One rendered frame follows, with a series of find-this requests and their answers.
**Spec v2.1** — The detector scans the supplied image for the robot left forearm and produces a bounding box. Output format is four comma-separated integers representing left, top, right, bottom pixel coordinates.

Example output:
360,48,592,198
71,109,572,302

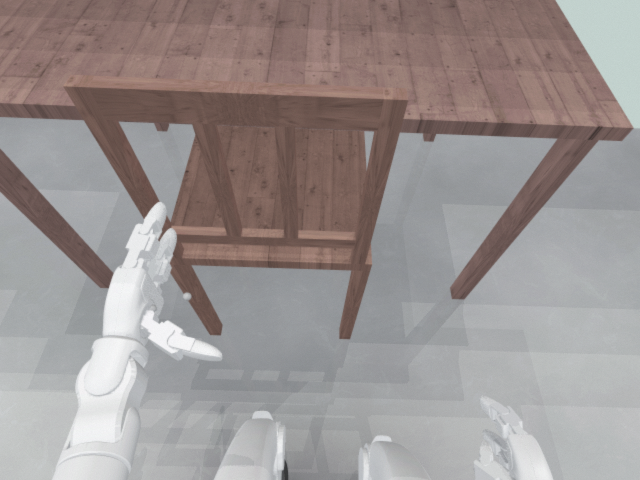
52,336,149,480

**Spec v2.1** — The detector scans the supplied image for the robot right hand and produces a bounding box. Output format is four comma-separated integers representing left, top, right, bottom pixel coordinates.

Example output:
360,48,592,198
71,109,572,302
474,396,553,480

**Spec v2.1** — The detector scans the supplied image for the left robot thigh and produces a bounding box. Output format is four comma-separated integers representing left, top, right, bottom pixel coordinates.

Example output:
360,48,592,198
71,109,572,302
214,418,286,480

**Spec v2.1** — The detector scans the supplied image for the robot right shin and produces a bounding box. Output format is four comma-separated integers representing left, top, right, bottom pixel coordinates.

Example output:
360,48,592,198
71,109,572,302
370,435,392,446

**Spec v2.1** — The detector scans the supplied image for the robot left hand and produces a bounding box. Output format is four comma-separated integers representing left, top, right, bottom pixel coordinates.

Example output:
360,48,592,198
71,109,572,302
102,202,222,361

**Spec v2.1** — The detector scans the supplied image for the table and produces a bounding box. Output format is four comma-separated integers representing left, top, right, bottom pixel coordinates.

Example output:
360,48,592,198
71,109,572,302
0,0,634,299

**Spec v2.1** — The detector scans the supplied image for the chair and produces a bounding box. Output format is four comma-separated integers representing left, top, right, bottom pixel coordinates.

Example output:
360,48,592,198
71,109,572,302
63,75,408,339

